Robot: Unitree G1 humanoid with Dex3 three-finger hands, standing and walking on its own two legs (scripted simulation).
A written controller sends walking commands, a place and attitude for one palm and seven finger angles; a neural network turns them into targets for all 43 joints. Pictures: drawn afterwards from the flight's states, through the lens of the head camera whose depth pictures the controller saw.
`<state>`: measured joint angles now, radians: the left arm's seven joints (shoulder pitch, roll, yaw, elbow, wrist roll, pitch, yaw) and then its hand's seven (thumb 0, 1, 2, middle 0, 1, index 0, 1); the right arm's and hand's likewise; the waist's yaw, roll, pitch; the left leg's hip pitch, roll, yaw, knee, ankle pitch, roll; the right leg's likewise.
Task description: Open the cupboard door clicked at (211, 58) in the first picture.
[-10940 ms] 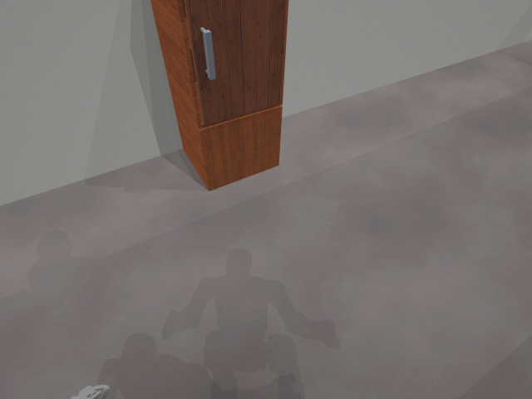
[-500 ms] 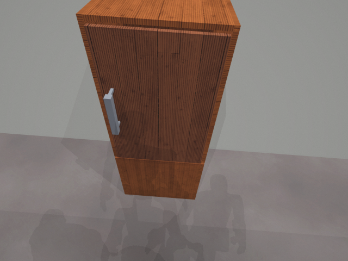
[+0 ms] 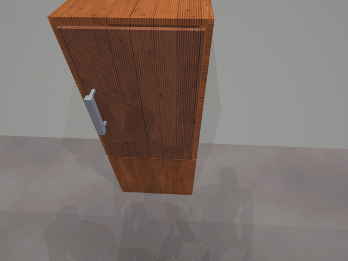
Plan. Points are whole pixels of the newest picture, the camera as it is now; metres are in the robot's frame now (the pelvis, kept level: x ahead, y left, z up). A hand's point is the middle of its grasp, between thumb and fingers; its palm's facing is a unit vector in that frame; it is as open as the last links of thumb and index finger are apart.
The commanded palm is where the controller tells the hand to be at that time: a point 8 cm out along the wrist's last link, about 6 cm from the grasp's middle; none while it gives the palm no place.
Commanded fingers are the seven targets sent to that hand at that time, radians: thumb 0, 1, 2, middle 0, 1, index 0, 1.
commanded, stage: come to a stop and stand still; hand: left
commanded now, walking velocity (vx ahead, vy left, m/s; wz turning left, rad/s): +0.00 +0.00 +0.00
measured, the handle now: (97, 112) +0.58 +0.32 -0.04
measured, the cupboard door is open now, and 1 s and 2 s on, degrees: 0 0 0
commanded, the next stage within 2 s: look again from close up in 0.32 s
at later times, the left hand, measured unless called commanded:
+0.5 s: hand out of the picture -0.01 +0.15 -0.17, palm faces +0.01 -0.98 -0.20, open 7.4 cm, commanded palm none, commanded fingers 0.00 0.90 0.90 -0.20 -0.30 -0.20 -0.30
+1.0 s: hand out of the picture +0.00 +0.22 -0.18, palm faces -0.02 -0.98 -0.18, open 7.4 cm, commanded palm none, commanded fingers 0.00 0.90 0.90 -0.20 -0.30 -0.20 -0.30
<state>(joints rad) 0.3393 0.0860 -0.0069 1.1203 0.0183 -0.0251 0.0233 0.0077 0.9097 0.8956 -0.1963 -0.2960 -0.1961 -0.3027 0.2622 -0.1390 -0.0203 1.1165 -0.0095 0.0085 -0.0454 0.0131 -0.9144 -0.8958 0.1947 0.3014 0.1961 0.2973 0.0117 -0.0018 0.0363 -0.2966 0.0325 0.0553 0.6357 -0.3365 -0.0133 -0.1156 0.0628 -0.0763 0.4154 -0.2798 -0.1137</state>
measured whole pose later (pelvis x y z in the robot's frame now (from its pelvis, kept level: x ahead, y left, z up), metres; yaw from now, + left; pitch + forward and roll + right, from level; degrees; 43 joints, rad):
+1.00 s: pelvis +0.00 +0.05 +0.00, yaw -2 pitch +0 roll +0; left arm 0.32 0.14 -0.02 1.07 0.01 -0.01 0.04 0.01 0.92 0.90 -0.19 -0.30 -0.19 -0.30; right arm 0.35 -0.12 0.03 1.10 -0.02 -0.02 -0.04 0.01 -0.91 -0.90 0.20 0.30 0.20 0.30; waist 0.00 -0.01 0.01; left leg -0.21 -0.07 0.07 0.45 -0.25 0.09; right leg -0.18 0.03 -0.03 0.48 -0.30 -0.04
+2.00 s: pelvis +0.02 +0.01 +0.00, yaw -2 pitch -1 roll +1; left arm 0.28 0.16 -0.03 1.07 0.01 -0.02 0.03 0.01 0.91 0.90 -0.20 -0.30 -0.20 -0.30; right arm 0.26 -0.19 0.01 1.04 -0.01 -0.02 -0.02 0.01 -0.91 -0.90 0.20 0.30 0.20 0.30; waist -0.01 0.04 0.02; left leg -0.14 -0.03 0.05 0.42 -0.27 0.03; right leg -0.22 0.02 -0.02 0.49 -0.26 -0.04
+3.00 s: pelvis +0.04 -0.02 +0.00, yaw -1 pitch +0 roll +1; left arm 0.28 0.15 -0.01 1.12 0.01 -0.02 0.03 0.01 0.92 0.90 -0.20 -0.30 -0.20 -0.30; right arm 0.30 -0.12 0.02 1.14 -0.01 -0.03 -0.05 0.01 -0.90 -0.90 0.19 0.30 0.20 0.30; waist 0.00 0.00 0.02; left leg -0.11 0.01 0.02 0.40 -0.29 -0.02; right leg -0.17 0.06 -0.05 0.43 -0.26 -0.08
